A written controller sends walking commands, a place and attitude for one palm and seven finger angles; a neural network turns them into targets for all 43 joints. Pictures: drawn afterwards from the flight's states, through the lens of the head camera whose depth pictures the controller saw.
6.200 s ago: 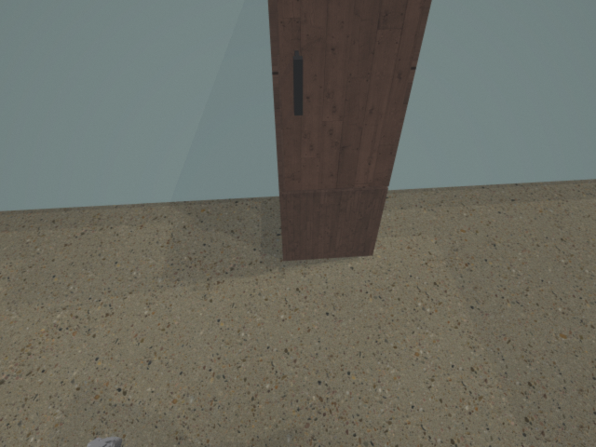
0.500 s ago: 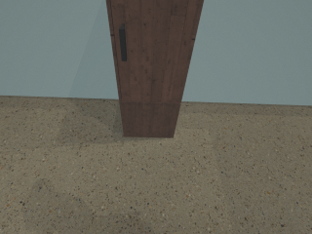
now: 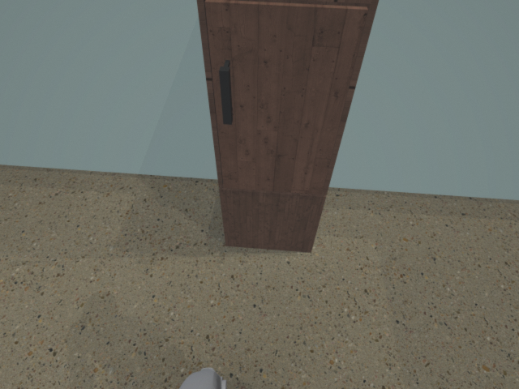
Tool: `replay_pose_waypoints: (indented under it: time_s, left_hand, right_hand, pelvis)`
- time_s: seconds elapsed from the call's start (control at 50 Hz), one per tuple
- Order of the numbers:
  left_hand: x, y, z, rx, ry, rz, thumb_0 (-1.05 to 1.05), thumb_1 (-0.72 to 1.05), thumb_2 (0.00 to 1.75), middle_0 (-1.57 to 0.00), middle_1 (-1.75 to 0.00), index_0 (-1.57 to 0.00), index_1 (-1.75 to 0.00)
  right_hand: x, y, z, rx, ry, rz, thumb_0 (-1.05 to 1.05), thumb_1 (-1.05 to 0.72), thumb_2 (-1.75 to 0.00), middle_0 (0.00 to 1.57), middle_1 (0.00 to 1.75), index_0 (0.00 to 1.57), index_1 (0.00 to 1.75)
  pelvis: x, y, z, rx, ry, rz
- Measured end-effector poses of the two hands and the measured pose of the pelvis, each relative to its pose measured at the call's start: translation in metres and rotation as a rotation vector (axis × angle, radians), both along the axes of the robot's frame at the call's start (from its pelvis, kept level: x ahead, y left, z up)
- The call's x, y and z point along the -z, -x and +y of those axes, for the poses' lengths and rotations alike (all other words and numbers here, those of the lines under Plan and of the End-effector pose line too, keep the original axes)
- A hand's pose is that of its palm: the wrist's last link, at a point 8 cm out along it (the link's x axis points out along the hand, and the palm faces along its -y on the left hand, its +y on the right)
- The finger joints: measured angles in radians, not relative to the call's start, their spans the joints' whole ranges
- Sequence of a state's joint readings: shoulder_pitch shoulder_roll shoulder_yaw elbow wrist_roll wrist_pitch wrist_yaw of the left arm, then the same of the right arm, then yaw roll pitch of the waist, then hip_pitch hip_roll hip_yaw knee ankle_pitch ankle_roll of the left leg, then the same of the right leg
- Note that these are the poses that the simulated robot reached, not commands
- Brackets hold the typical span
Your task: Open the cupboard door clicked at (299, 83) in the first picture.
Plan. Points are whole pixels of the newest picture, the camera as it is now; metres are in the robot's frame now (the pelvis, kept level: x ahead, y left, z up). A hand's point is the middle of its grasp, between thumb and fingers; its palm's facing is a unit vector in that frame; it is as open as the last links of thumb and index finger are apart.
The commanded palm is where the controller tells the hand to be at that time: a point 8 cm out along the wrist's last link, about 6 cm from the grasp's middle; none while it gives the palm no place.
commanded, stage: take the last steps up to it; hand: left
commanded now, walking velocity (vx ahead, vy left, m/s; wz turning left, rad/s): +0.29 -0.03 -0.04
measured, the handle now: (227, 92) +0.77 +0.15 +0.05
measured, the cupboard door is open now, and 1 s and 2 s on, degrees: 0 0 0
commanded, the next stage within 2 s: come to a stop and stand still in 0.44 s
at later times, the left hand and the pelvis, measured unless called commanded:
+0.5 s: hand (165, 325) +0.25 +0.21 -0.16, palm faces -0.04 -0.98 -0.21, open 7.4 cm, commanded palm none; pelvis +0.15 +0.03 +0.00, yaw -3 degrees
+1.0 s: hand (170, 316) +0.28 +0.21 -0.17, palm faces +0.00 -0.96 -0.27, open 7.3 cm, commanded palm none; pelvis +0.19 +0.01 +0.00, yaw -3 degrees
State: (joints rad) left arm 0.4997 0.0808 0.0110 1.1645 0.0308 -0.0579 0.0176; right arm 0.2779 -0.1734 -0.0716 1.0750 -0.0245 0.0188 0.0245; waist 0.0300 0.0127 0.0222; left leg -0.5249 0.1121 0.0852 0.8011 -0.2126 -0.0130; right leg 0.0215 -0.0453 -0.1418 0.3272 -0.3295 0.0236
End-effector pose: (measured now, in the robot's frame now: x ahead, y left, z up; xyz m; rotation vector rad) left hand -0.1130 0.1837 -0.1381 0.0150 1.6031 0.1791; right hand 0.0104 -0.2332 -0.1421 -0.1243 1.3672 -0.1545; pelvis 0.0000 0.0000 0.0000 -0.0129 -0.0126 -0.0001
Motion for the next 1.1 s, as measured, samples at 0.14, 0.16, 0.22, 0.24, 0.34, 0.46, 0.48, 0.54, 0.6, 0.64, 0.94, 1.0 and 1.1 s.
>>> replay_pose_waypoints:
  time_s: [0.14, 0.16, 0.22, 0.24, 0.34, 0.46, 0.48, 0.54, 0.6, 0.64, 0.94, 1.0, 1.1]
  left_hand:
    - [0.023, -0.033, 0.037, -0.003, 0.038, 0.103, 0.01, 0.91, 0.90, -0.20, -0.30, -0.20, -0.30]
    - [0.024, -0.048, 0.045, 0.013, 0.032, 0.090, 0.01, 0.91, 0.90, -0.20, -0.30, -0.20, -0.30]
    - [0.022, -0.107, 0.069, 0.065, 0.000, -0.005, 0.01, 0.91, 0.90, -0.20, -0.30, -0.20, -0.30]
    - [0.020, -0.129, 0.076, 0.079, -0.013, -0.049, 0.01, 0.91, 0.90, -0.20, -0.30, -0.20, -0.30]
    - [0.006, -0.237, 0.095, 0.124, -0.071, -0.266, 0.01, 0.91, 0.90, -0.20, -0.30, -0.19, -0.30]
    - [-0.009, -0.335, 0.086, 0.183, -0.093, -0.400, 0.00, 0.91, 0.90, -0.19, -0.30, -0.19, -0.30]
    - [-0.011, -0.348, 0.081, 0.196, -0.094, -0.410, 0.00, 0.91, 0.90, -0.19, -0.30, -0.19, -0.30]
    - [-0.012, -0.383, 0.062, 0.236, -0.093, -0.424, 0.00, 0.91, 0.90, -0.19, -0.30, -0.19, -0.30]
    - [-0.006, -0.411, 0.040, 0.267, -0.095, -0.439, 0.00, 0.91, 0.90, -0.19, -0.30, -0.19, -0.30]
    - [-0.003, -0.421, 0.024, 0.270, -0.096, -0.440, 0.00, 0.91, 0.90, -0.20, -0.30, -0.19, -0.30]
    - [-0.011, -0.398, 0.050, 0.181, -0.163, -0.365, -0.01, 0.92, 0.90, -0.20, -0.30, -0.20, -0.30]
    - [-0.003, -0.383, 0.071, 0.169, -0.162, -0.349, 0.00, 0.92, 0.90, -0.20, -0.30, -0.20, -0.30]
    - [0.016, -0.357, 0.102, 0.135, -0.135, -0.312, 0.00, 0.91, 0.90, -0.20, -0.30, -0.20, -0.30]
  right_hand:
    - [0.006, -0.101, 0.037, -0.041, 0.050, -0.166, 0.01, -0.93, -0.90, 0.19, 0.30, 0.20, 0.30]
    - [0.003, -0.107, 0.042, -0.030, 0.049, -0.180, 0.01, -0.93, -0.90, 0.19, 0.30, 0.20, 0.30]
    - [-0.007, -0.119, 0.047, 0.023, 0.065, -0.208, 0.00, -0.95, -0.90, 0.20, 0.30, 0.20, 0.30]
    - [-0.010, -0.120, 0.047, 0.030, 0.069, -0.206, -0.01, -0.96, -0.90, 0.20, 0.30, 0.20, 0.30]
    - [-0.012, -0.117, 0.051, 0.049, 0.051, -0.139, -0.01, -0.96, -0.90, 0.20, 0.30, 0.20, 0.30]
    - [-0.003, -0.103, 0.057, 0.102, -0.009, -0.020, 0.00, -0.93, -0.90, 0.20, 0.30, 0.20, 0.30]
    - [-0.001, -0.101, 0.057, 0.114, -0.020, 0.001, 0.00, -0.93, -0.90, 0.20, 0.30, 0.20, 0.30]
    - [0.006, -0.097, 0.053, 0.151, -0.050, 0.064, 0.01, -0.92, -0.90, 0.20, 0.30, 0.20, 0.30]
    - [0.017, -0.097, 0.043, 0.177, -0.074, 0.127, 0.01, -0.91, -0.90, 0.20, 0.30, 0.20, 0.30]
    - [0.023, -0.102, 0.034, 0.179, -0.081, 0.164, 0.01, -0.91, -0.90, 0.20, 0.30, 0.20, 0.30]
    - [0.006, -0.241, -0.015, 0.044, 0.032, -0.079, 0.01, -0.91, -0.90, 0.19, 0.30, 0.19, 0.30]
    - [-0.004, -0.259, -0.008, 0.015, 0.061, -0.160, 0.01, -0.92, -0.90, 0.19, 0.30, 0.19, 0.30]
    - [-0.013, -0.258, 0.017, -0.020, 0.099, -0.215, 0.00, -0.91, -0.90, 0.19, 0.30, 0.19, 0.30]
  pelvis:
    - [0.021, -0.050, 0.037, 0.026, 0.001, -0.009]
    - [0.019, -0.055, 0.040, 0.036, -0.001, -0.012]
    - [0.009, -0.072, 0.045, 0.048, -0.008, -0.014]
    - [0.006, -0.077, 0.047, 0.049, -0.010, -0.013]
    - [-0.003, -0.106, 0.047, 0.050, -0.022, -0.004]
    - [-0.005, -0.142, 0.035, 0.053, -0.037, -0.003]
    - [-0.005, -0.148, 0.032, 0.055, -0.038, -0.003]
    - [-0.002, -0.168, 0.019, 0.063, -0.041, -0.001]
    - [0.008, -0.190, 0.001, 0.068, -0.049, 0.000]
    - [0.012, -0.200, -0.008, 0.068, -0.031, 0.000]
    - [0.001, -0.201, -0.001, 0.052, -0.041, 0.002]
    - [0.004, -0.195, 0.011, 0.053, -0.030, -0.002]
    - [0.012, -0.187, 0.034, 0.054, -0.011, -0.012]
